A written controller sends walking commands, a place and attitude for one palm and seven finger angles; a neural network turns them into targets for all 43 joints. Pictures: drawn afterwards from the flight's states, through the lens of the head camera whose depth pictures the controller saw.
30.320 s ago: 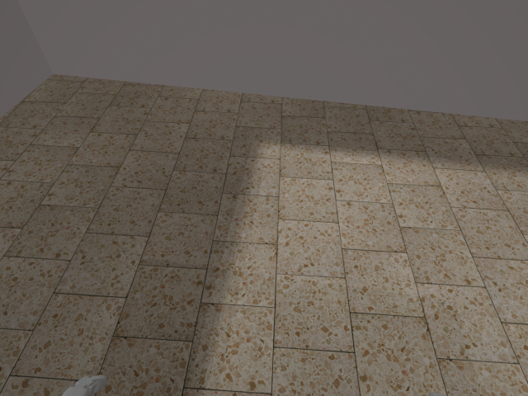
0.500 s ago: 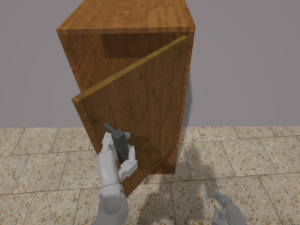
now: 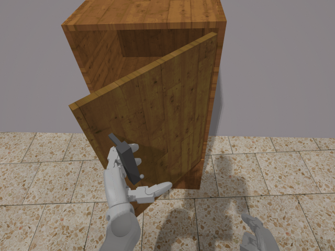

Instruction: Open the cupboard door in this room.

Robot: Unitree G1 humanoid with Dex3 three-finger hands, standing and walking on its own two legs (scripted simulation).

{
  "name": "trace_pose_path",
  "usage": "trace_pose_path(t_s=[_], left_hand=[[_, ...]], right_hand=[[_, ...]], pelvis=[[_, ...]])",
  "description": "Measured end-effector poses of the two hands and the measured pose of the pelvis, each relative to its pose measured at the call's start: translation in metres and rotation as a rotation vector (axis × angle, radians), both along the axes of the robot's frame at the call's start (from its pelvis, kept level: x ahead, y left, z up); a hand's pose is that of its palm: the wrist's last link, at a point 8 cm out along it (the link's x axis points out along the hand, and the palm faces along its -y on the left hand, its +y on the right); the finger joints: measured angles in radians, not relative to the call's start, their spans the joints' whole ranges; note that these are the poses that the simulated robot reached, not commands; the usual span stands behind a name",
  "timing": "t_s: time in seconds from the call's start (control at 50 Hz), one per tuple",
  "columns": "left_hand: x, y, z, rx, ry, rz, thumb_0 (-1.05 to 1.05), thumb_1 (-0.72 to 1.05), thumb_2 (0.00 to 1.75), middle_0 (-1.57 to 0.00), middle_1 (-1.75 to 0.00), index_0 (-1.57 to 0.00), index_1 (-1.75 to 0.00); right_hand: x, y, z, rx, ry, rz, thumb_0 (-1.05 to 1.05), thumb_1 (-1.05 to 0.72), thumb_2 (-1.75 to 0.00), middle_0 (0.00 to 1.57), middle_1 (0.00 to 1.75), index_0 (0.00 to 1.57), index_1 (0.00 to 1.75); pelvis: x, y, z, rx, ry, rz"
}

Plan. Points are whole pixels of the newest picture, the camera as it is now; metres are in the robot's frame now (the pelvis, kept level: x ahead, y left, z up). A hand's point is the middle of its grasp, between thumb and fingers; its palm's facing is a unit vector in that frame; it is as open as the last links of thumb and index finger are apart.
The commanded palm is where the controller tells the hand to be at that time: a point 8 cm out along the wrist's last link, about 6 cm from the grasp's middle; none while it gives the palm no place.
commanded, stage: open thumb and fingers to let go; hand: left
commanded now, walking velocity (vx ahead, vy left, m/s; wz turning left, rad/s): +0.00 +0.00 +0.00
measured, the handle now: (124, 159) +0.31 +0.11 +0.08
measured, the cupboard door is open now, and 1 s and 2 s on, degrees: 46 51 50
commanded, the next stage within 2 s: slide the hand sideways off the handle in 0.32 s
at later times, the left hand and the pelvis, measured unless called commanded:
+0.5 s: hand (140, 187) +0.25 +0.07 +0.06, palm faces +0.14 -0.99 -0.04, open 15.7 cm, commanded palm +0.22 +0.10 +0.07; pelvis -0.02 +0.02 -0.01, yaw +0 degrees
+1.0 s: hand (132, 205) +0.21 +0.08 +0.07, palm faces -0.14 -0.99 +0.01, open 16.2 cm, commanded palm +0.19 +0.14 +0.07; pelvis -0.03 +0.06 -0.01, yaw -3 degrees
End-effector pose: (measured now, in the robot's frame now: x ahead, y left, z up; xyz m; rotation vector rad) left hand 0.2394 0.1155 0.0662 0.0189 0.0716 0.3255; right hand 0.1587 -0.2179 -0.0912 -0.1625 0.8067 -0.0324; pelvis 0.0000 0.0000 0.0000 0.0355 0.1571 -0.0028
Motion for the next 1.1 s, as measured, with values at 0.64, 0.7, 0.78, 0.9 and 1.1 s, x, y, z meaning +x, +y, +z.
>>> trace_pose_path(t_s=[0.64, 0.7, 0.78, 0.9, 1.1], left_hand=[[-0.030, 0.006, -0.001, -0.006, -0.085, -0.522, -0.01, -0.50, 0.30, -0.19, -0.35, -0.13, -0.37], [-0.031, 0.005, 0.000, -0.071, -0.081, -0.498, -0.01, -0.50, 0.30, -0.17, -0.33, -0.13, -0.34], [-0.032, 0.006, 0.003, -0.072, -0.102, -0.455, -0.01, -0.50, 0.30, -0.16, -0.31, -0.15, -0.32], [-0.037, 0.013, 0.001, -0.032, -0.114, -0.456, -0.01, -0.50, 0.30, -0.17, -0.31, -0.16, -0.31], [-0.049, 0.029, 0.002, -0.052, -0.082, -0.457, -0.01, -0.50, 0.30, -0.19, -0.32, -0.21, -0.32]], right_hand=[[-0.037, 0.031, 0.001, 0.013, -0.062, -0.020, 0.01, -0.90, -0.90, 0.20, 0.30, 0.20, 0.30], [-0.045, 0.034, 0.003, 0.012, -0.060, -0.044, 0.01, -0.90, -0.90, 0.20, 0.30, 0.20, 0.30], [-0.050, 0.039, 0.007, 0.008, -0.058, -0.047, 0.01, -0.90, -0.90, 0.20, 0.30, 0.20, 0.30], [-0.047, 0.044, 0.009, 0.004, -0.060, -0.041, 0.01, -0.90, -0.90, 0.20, 0.30, 0.20, 0.30], [-0.025, 0.055, 0.017, 0.010, -0.092, -0.026, 0.01, -0.90, -0.90, 0.20, 0.30, 0.20, 0.30]], pelvis=[[-0.034, 0.036, -0.008, -0.041, -0.035, -0.008], [-0.034, 0.041, -0.007, -0.042, -0.040, -0.022], [-0.032, 0.046, -0.006, -0.040, -0.036, -0.036], [-0.031, 0.052, -0.010, -0.045, -0.028, -0.044], [-0.022, 0.056, -0.009, -0.049, -0.019, -0.047]])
